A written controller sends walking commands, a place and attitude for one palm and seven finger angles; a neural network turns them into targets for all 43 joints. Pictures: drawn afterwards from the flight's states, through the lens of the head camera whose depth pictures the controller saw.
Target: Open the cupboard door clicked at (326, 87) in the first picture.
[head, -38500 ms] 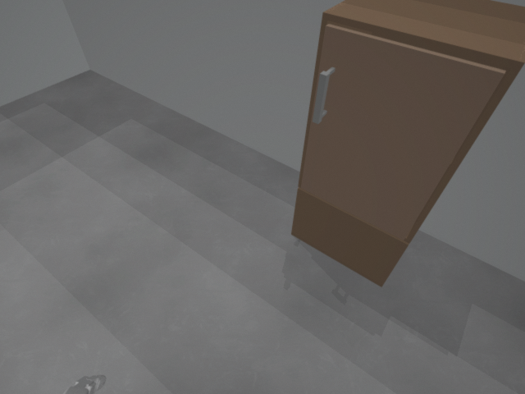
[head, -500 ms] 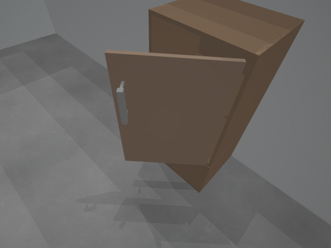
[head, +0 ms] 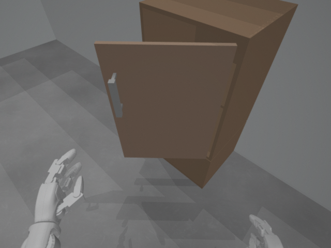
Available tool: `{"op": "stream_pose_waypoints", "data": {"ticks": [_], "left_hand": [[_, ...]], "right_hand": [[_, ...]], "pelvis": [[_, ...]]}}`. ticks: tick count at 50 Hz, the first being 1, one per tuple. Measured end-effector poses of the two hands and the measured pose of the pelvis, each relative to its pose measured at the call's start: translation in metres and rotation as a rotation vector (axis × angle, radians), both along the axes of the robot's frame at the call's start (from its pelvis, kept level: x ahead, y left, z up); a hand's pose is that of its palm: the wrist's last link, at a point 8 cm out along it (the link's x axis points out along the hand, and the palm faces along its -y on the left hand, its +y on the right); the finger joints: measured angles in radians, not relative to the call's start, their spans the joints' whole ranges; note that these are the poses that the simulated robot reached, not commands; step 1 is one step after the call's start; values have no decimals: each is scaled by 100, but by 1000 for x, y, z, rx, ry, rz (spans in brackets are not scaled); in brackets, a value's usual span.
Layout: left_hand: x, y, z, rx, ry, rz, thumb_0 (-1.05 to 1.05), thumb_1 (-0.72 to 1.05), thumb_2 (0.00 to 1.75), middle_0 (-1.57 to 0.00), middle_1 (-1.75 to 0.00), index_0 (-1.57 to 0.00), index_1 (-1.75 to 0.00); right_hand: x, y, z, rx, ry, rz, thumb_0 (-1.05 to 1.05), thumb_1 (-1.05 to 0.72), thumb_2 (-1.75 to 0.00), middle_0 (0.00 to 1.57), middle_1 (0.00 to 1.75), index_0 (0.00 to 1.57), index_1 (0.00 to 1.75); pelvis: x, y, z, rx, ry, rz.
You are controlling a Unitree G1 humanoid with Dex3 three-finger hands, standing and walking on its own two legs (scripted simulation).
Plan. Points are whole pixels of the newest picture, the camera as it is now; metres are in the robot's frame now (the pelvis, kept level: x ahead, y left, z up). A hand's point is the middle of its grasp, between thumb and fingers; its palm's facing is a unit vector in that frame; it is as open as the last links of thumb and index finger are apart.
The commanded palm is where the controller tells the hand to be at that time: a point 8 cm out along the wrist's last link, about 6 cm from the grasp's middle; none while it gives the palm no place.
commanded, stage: raise the hand with hooked fingers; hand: left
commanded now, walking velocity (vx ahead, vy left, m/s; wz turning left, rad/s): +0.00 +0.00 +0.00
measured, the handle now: (116, 95) +0.58 +0.18 +0.04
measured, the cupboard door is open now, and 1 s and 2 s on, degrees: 41 41 41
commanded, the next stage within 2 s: move the hooked fingers beside the handle in 1.84 s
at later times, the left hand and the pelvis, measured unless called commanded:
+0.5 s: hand (80, 199) +0.24 +0.22 -0.01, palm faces -0.06 -1.00 -0.02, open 10.6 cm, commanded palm +0.20 +0.28 +0.01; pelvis +0.01 -0.02 -0.04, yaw +0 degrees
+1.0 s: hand (47, 183) +0.26 +0.28 +0.04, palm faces +0.04 -1.00 -0.06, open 13.5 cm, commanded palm +0.24 +0.33 +0.04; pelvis +0.00 +0.03 -0.02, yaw +0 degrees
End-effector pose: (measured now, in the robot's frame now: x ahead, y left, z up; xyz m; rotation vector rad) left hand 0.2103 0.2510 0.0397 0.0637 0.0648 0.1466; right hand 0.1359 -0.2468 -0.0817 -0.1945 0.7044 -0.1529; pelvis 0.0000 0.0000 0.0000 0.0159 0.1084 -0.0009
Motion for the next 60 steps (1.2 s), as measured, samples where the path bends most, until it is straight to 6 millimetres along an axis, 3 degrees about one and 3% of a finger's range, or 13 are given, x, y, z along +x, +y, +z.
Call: {"op": "stream_pose_waypoints", "data": {"ticks": [2,5,7,9,13,17,22,25,33,40,48,54,60], "left_hand": [[-4,-6,-14,-10,-71,-86,0,74,83,-21,-41,-21,-40],[-24,-9,-52,-33,-18,-158,0,68,80,-22,-45,-21,-44],[-41,-5,-74,-60,62,-144,1,63,78,-22,-48,-22,-47],[-57,2,-83,-70,104,-88,1,58,76,-23,-51,-23,-50],[-66,16,-58,-9,1,19,2,49,72,-24,-57,-23,-56],[-43,18,-30,52,-130,-39,1,40,68,-24,-63,-23,-62],[4,15,-39,-2,17,-204,1,28,63,-24,-70,-24,-69],[16,20,-42,-54,93,-197,1,21,60,-25,-75,-25,-74],[11,48,-17,-7,-32,-69,1,3,52,-26,-86,-26,-86],[15,52,-35,-38,21,-157,0,-14,45,-27,-97,-27,-96],[26,77,3,2,-99,-114,0,-33,37,-29,-109,-29,-108],[32,92,0,-17,-10,-116,-1,-43,33,-30,-116,-29,-115],[39,98,6,-16,-23,-113,-1,-48,31,-30,-119,-30,-118]], "right_hand": [[13,-7,0,-11,-59,14,1,-90,-90,21,30,21,30],[30,-19,-1,-43,-120,45,1,-90,-90,21,30,21,30],[41,-25,-2,-70,-140,63,1,-90,-90,21,30,20,30],[49,-28,-5,-90,-145,75,1,-90,-90,20,30,20,30],[59,-25,-14,-105,-124,100,1,-90,-90,20,30,20,30],[61,-15,-31,-77,-88,117,1,-90,-90,20,30,20,30],[46,-6,-43,-16,-29,68,1,-90,-90,20,30,21,30],[32,-5,-39,-1,5,22,1,-90,-90,21,30,21,30],[9,-9,-27,-57,62,-7,1,-90,-90,21,30,21,30],[14,1,-20,-100,38,9,2,-90,-90,20,30,20,30],[26,33,0,-76,-36,55,1,-90,-90,20,30,20,30],[27,48,3,-51,-43,77,1,-90,-90,21,30,21,30],[19,47,4,-67,-12,78,1,-90,-90,21,30,21,30]], "pelvis": [[-5,-7,-15,-1,40,-9],[-10,-17,-34,-6,81,-9],[-11,-21,-44,-12,98,-4],[-10,-25,-50,-23,104,4],[-3,-30,-54,-47,115,24],[0,-30,-56,-65,127,37],[3,-26,-50,-56,142,21],[8,-22,-42,-43,144,2],[14,-4,-33,-48,141,-5],[8,12,-35,-68,132,2],[5,26,-26,-80,92,9],[2,32,-21,-80,74,14],[0,33,-17,-73,60,10]]}}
